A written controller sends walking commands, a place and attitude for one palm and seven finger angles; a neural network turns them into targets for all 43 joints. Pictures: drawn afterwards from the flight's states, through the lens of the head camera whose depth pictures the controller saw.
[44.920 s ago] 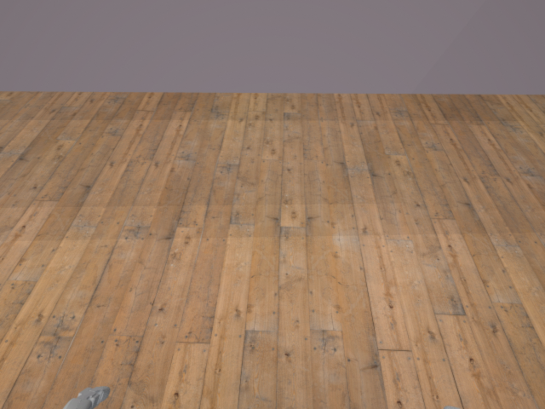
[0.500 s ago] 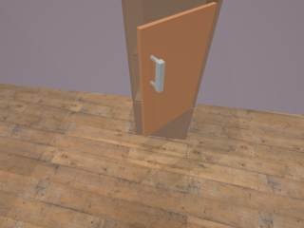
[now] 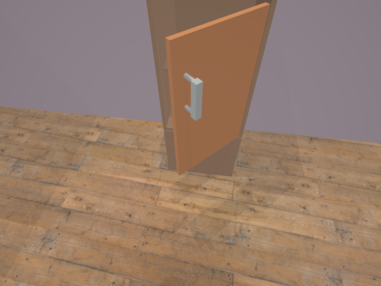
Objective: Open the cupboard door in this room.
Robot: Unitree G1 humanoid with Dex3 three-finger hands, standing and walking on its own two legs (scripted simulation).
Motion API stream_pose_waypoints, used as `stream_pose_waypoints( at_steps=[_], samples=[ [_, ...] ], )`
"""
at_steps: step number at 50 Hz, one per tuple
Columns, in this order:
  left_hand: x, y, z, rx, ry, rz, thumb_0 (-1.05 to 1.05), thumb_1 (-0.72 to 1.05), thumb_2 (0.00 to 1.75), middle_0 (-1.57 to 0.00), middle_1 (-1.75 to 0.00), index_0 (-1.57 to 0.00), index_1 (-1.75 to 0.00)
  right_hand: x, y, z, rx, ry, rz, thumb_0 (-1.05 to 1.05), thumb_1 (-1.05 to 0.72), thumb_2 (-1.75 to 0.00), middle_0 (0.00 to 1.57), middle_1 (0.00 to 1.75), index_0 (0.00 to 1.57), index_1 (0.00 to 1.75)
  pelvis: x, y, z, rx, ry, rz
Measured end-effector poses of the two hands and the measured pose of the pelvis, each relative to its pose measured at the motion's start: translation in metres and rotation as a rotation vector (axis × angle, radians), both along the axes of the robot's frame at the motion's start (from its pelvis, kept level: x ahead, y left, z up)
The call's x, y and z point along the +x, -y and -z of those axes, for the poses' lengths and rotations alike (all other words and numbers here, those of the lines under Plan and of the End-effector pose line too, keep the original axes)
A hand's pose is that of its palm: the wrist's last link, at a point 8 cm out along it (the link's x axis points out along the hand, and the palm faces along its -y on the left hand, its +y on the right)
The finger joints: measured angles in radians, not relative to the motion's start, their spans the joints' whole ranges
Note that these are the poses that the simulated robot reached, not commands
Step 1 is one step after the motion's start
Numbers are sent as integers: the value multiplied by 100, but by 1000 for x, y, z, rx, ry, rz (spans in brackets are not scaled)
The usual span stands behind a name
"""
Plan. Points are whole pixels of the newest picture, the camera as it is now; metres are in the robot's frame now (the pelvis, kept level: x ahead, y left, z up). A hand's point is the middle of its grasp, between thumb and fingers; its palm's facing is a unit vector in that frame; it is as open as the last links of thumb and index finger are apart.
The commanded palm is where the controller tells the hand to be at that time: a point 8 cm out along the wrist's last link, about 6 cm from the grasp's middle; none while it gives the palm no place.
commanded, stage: walk to a spot facing it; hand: left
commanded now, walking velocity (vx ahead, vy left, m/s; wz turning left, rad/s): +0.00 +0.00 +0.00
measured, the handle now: (191, 96) +0.60 +0.03 +0.05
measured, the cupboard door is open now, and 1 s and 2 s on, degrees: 46 46 46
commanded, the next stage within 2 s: none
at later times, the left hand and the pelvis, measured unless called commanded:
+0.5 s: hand out of the picture +0.07 +0.19 -0.18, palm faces -0.13 -0.95 -0.27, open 7.4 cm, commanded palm none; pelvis -0.01 -0.02 -0.02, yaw -10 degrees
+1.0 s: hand out of the picture +0.09 +0.14 -0.17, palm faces -0.33 -0.91 -0.26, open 7.4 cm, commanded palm none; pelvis -0.01 -0.03 +0.00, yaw -26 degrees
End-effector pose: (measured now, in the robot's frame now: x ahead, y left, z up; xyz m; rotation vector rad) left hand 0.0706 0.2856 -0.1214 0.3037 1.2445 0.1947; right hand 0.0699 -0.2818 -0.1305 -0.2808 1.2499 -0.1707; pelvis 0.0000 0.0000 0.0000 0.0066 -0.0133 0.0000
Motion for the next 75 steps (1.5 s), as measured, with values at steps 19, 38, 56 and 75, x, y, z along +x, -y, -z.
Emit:
stream_pose_waypoints(
  at_steps=[19,38,56,75],
  samples=[
    [2,26,20,-47,-71,39,0,90,90,-20,-30,-20,-30,-23,-11,11,23,9,114,1,-91,-90,20,30,20,30,1,5,9,9,-5,99],
    [-6,99,9,-30,-129,182,0,90,90,-20,-30,-20,-30,-81,31,23,92,22,347,1,-91,-90,20,30,20,29,-19,50,7,54,-28,320],
    [71,76,28,-69,-114,369,0,90,90,-20,-30,-20,-30,-48,12,-12,-15,220,481,1,-91,-90,20,30,20,29,8,10,9,18,-59,527],
    [202,171,20,-119,10,794,1,91,90,-20,-30,-19,-30,-225,-79,5,18,-42,852,1,-91,-90,20,30,21,30,11,3,12,-20,-42,801]
  ],
)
